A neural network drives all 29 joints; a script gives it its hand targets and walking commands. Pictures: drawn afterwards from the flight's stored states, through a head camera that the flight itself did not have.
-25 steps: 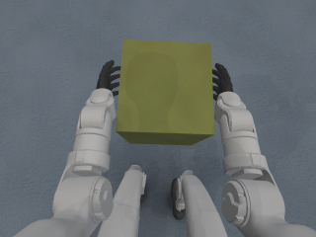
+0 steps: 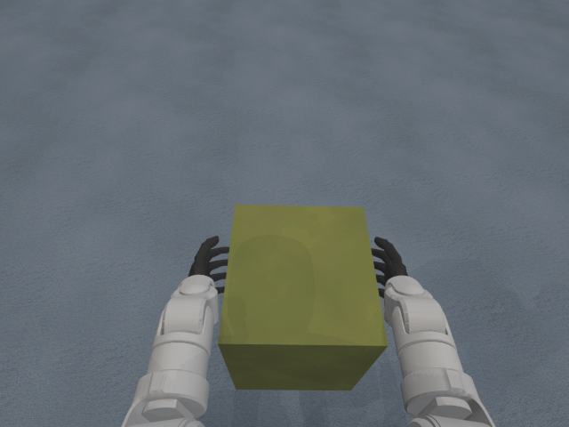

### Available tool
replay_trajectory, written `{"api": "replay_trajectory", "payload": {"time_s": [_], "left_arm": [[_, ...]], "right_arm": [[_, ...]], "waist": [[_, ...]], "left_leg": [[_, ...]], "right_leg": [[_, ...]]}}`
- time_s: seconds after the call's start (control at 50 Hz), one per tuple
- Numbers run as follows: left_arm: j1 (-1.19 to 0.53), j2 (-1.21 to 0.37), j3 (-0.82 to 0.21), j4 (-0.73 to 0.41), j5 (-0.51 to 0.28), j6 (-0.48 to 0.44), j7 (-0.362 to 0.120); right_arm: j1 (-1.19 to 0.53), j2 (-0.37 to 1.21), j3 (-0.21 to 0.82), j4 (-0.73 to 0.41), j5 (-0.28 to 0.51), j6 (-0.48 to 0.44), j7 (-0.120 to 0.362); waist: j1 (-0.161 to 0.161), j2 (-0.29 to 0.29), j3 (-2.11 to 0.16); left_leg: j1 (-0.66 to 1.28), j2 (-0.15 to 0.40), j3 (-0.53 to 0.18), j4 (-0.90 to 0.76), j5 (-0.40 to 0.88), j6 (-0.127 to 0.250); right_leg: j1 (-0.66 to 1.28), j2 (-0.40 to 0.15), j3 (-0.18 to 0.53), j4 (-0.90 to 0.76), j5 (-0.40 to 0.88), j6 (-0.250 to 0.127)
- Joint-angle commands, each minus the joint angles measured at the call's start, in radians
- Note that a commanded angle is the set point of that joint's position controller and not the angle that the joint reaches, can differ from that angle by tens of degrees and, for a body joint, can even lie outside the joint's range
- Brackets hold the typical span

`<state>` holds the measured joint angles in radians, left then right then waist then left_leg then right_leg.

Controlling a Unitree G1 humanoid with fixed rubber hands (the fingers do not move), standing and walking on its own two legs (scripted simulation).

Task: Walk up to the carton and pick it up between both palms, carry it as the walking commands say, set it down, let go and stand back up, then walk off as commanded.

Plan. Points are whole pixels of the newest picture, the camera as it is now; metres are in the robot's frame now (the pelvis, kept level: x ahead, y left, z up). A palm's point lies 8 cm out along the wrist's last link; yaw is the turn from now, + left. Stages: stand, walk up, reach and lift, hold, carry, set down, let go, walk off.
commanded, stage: reach and lift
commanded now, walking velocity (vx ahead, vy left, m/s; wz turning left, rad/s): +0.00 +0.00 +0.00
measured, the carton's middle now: (296, 303) +0.32 +0.01 -0.06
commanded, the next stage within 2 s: hold in 1.54 s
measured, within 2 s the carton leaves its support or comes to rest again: neither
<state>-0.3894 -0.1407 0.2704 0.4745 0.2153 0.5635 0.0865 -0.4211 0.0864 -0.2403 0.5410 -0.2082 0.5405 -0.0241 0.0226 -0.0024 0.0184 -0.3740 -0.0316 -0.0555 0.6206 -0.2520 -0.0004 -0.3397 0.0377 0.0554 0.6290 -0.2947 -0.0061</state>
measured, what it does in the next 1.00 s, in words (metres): stands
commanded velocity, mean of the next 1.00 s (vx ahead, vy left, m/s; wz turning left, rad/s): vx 0.00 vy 0.00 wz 0.00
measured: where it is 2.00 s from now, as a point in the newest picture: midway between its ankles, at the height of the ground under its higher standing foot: outside the picture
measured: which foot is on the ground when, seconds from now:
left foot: down 0.00-1.00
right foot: down 0.00-1.00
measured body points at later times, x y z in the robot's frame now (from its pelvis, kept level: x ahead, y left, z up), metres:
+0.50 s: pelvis -0.01 -0.01 +0.01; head -0.05 +0.00 +0.45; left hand +0.31 +0.15 +0.05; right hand +0.32 -0.14 +0.06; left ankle +0.05 +0.12 -0.73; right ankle +0.02 -0.12 -0.73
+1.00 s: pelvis +0.00 +0.01 +0.01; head -0.04 +0.02 +0.46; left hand +0.32 +0.15 +0.05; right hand +0.32 -0.15 +0.06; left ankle +0.05 +0.12 -0.73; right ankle +0.02 -0.12 -0.73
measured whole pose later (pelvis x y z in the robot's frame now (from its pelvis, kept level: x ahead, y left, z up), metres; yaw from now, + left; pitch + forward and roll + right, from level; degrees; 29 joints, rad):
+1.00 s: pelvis +0.00 +0.01 +0.01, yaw -1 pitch -6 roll +0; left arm -0.39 -0.14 0.23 0.38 0.22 0.74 0.08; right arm -0.43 0.09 -0.24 0.43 -0.24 0.73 0.01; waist -0.01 -0.02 0.01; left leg -0.19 -0.04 -0.04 0.51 -0.21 0.02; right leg -0.16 0.02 0.08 0.52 -0.25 0.01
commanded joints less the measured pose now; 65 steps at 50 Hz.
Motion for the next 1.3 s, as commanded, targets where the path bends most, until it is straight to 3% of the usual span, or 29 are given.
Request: {"api": "replay_trajectory", "payload": {"time_s": [0.0,0.06,0.08,0.16,0.22,0.24,0.26,0.28,0.3,0.36,0.38,0.4,0.42,0.44,0.46,0.48,0.58,0.6,0.66,0.68,0.74,0.78,0.86,0.92,0.98,1.1,1.18,1.22,1.28], "left_arm": [[-0.619,-1.080,-0.639,-0.211,-0.275,-0.036,-0.287],[-0.570,-1.056,-0.656,-0.215,-0.278,-0.009,-0.295],[-0.566,-1.052,-0.652,-0.213,-0.270,0.006,-0.301],[-0.585,-1.035,-0.657,-0.223,-0.272,0.046,-0.308],[-0.597,-1.044,-0.653,-0.229,-0.293,0.070,-0.311],[-0.660,-0.995,-0.614,-0.225,-0.279,0.073,-0.316],[-0.641,-1.016,-0.627,-0.209,-0.285,0.082,-0.322],[-0.655,-0.992,-0.585,-0.180,-0.263,0.088,-0.321],[-0.617,-1.015,-0.571,-0.150,-0.251,0.101,-0.325],[-0.688,-1.035,-0.588,-0.194,-0.281,0.102,-0.330],[-0.711,-1.011,-0.564,-0.200,-0.264,0.106,-0.329],[-0.701,-1.027,-0.577,-0.165,-0.272,0.114,-0.332],[-0.750,-1.033,-0.560,-0.173,-0.268,0.111,-0.335],[-0.733,-1.027,-0.538,-0.135,-0.250,0.124,-0.335],[-0.713,-1.040,-0.545,-0.127,-0.257,0.120,-0.335],[-0.797,-1.044,-0.582,-0.190,-0.284,0.107,-0.339],[-0.789,-1.095,-0.605,-0.203,-0.315,0.108,-0.323],[-0.814,-1.093,-0.616,-0.225,-0.317,0.104,-0.316],[-0.771,-1.099,-0.611,-0.225,-0.312,0.100,-0.300],[-0.759,-1.119,-0.611,-0.211,-0.310,0.106,-0.301],[-0.682,-1.093,-0.547,-0.142,-0.277,0.106,-0.295],[-0.725,-1.086,-0.561,-0.184,-0.275,0.105,-0.288],[-0.708,-1.107,-0.565,-0.161,-0.269,0.118,-0.294],[-0.686,-1.109,-0.631,-0.269,-0.307,0.110,-0.282],[-0.663,-1.081,-0.655,-0.290,-0.301,0.128,-0.281],[-0.555,-1.066,-0.679,-0.321,-0.303,0.140,-0.293],[-0.512,-1.055,-0.721,-0.365,-0.319,0.140,-0.292],[-0.508,-1.024,-0.722,-0.385,-0.320,0.138,-0.291],[-0.451,-0.978,-0.693,-0.369,-0.292,0.143,-0.290]], "right_arm": [[-0.627,1.104,0.602,-0.234,0.262,-0.038,0.265],[-0.593,1.109,0.629,-0.253,0.262,-0.012,0.260],[-0.532,1.089,0.591,-0.217,0.234,0.002,0.256],[-0.564,1.081,0.584,-0.250,0.250,0.030,0.252],[-0.602,1.069,0.617,-0.288,0.265,0.065,0.250],[-0.663,1.077,0.592,-0.268,0.270,0.071,0.251],[-0.623,1.067,0.585,-0.245,0.249,0.082,0.246],[-0.647,1.082,0.571,-0.218,0.251,0.092,0.248],[-0.635,1.042,0.547,-0.229,0.231,0.098,0.248],[-0.710,1.082,0.586,-0.271,0.263,0.104,0.251],[-0.679,1.085,0.547,-0.201,0.251,0.119,0.256],[-0.681,1.078,0.539,-0.192,0.247,0.118,0.256],[-0.710,1.077,0.504,-0.171,0.243,0.114,0.262],[-0.693,1.062,0.473,-0.137,0.220,0.123,0.264],[-0.731,1.066,0.492,-0.179,0.234,0.112,0.264],[-0.707,1.086,0.481,-0.148,0.234,0.111,0.267],[-0.780,1.047,0.498,-0.252,0.248,0.099,0.278],[-0.767,1.064,0.496,-0.225,0.240,0.107,0.279],[-0.827,1.064,0.556,-0.310,0.283,0.102,0.288],[-0.765,1.041,0.530,-0.285,0.251,0.108,0.285],[-0.756,1.049,0.534,-0.254,0.258,0.123,0.295],[-0.755,1.034,0.501,-0.225,0.255,0.122,0.308],[-0.715,1.029,0.489,-0.213,0.232,0.124,0.313],[-0.642,1.071,0.533,-0.227,0.250,0.127,0.319],[-0.610,1.051,0.525,-0.260,0.250,0.132,0.307],[-0.509,1.030,0.557,-0.343,0.239,0.140,0.281],[-0.507,1.018,0.634,-0.452,0.266,0.142,0.270],[-0.476,1.038,0.644,-0.435,0.262,0.158,0.260],[-0.442,1.001,0.631,-0.434,0.255,0.164,0.252]], "waist": [[0.018,-0.016,-0.662],[0.017,-0.031,-0.619],[-0.011,0.009,-0.568],[-0.014,0.039,-0.458],[-0.016,-0.016,-0.401],[0.015,-0.001,-0.358],[-0.015,-0.026,-0.338],[0.010,-0.048,-0.283],[-0.006,-0.012,-0.262],[0.000,-0.071,-0.318],[0.021,-0.035,-0.282],[-0.019,-0.038,-0.278],[-0.010,0.014,-0.299],[-0.015,-0.010,-0.244],[-0.017,-0.029,-0.283],[-0.041,0.008,-0.358],[-0.059,0.056,-0.489],[-0.063,0.016,-0.487],[-0.026,0.005,-0.549],[-0.053,0.014,-0.524],[-0.018,-0.037,-0.443],[-0.015,0.018,-0.411],[-0.035,0.022,-0.377],[-0.030,-0.006,-0.489],[-0.035,0.030,-0.455],[-0.053,0.026,-0.421],[-0.039,0.014,-0.451],[-0.026,-0.030,-0.408],[-0.027,-0.005,-0.361]], "left_leg": [[0.361,-0.058,-0.044,-0.072,0.430,-0.009],[0.378,-0.054,-0.045,-0.102,0.386,-0.003],[0.384,-0.055,-0.041,-0.119,0.365,-0.011],[0.368,-0.053,-0.047,-0.141,0.294,-0.007],[0.367,-0.046,-0.047,-0.161,0.221,0.002],[0.316,-0.047,-0.038,-0.166,0.144,0.008],[0.342,-0.048,-0.039,-0.173,0.142,0.007],[0.315,-0.044,-0.032,-0.169,0.094,0.020],[0.305,-0.048,-0.033,-0.181,0.072,0.013],[0.362,-0.053,-0.019,-0.161,0.073,0.013],[0.312,-0.052,-0.014,-0.168,0.045,0.014],[0.343,-0.054,-0.023,-0.171,0.058,0.012],[0.309,-0.052,-0.018,-0.172,0.021,0.005],[0.312,-0.053,-0.023,-0.169,0.010,0.007],[0.327,-0.051,-0.021,-0.168,0.018,0.009],[0.339,-0.052,-0.026,-0.167,0.030,0.003],[0.342,-0.036,-0.043,-0.171,0.134,-0.010],[0.375,-0.039,-0.048,-0.163,0.131,-0.007],[0.394,-0.038,-0.055,-0.159,0.159,0.002],[0.380,-0.037,-0.059,-0.167,0.144,-0.005],[0.363,-0.034,-0.058,-0.181,0.105,0.012],[0.352,-0.022,-0.073,-0.196,0.072,0.000],[0.353,-0.029,-0.058,-0.203,0.090,-0.003],[0.456,-0.018,-0.067,-0.186,0.252,-0.008],[0.435,-0.022,-0.060,-0.188,0.299,-0.014],[0.430,-0.023,-0.063,-0.197,0.316,-0.012],[0.439,-0.032,-0.053,-0.202,0.353,-0.008],[0.410,-0.030,-0.066,-0.209,0.323,0.005],[0.371,-0.035,-0.064,-0.214,0.276,0.008]], "right_leg": [[0.239,0.053,0.055,-0.110,0.439,0.003],[0.267,0.043,0.056,-0.143,0.404,0.011],[0.238,0.042,0.054,-0.155,0.378,0.001],[0.229,0.030,0.057,-0.186,0.293,-0.004],[0.244,0.027,0.052,-0.203,0.225,0.002],[0.232,0.021,0.059,-0.216,0.146,0.007],[0.218,0.015,0.060,-0.232,0.140,0.009],[0.187,0.002,0.072,-0.244,0.080,0.014],[0.195,0.008,0.059,-0.249,0.059,0.004],[0.164,0.004,0.069,-0.253,0.041,-0.001],[0.168,0.002,0.074,-0.250,0.009,-0.002],[0.155,0.001,0.069,-0.250,0.031,-0.005],[0.173,0.002,0.070,-0.249,-0.007,-0.012],[0.133,-0.007,0.070,-0.257,-0.036,-0.012],[0.155,0.000,0.066,-0.258,-0.018,-0.011],[0.175,0.005,0.068,-0.245,0.016,-0.015],[0.236,0.034,0.049,-0.193,0.157,-0.020],[0.198,0.029,0.051,-0.198,0.139,-0.015],[0.225,0.035,0.050,-0.188,0.164,-0.011],[0.208,0.040,0.043,-0.193,0.150,-0.018],[0.184,0.035,0.039,-0.209,0.097,-0.009],[0.165,0.040,0.036,-0.196,0.077,-0.017],[0.166,0.041,0.029,-0.206,0.096,-0.017],[0.173,0.043,0.040,-0.205,0.197,-0.016],[0.199,0.041,0.044,-0.200,0.249,-0.015],[0.220,0.039,0.044,-0.223,0.259,-0.013],[0.261,0.044,0.046,-0.225,0.313,-0.010],[0.252,0.040,0.047,-0.226,0.303,-0.001],[0.259,0.033,0.049,-0.234,0.267,-0.001]]}}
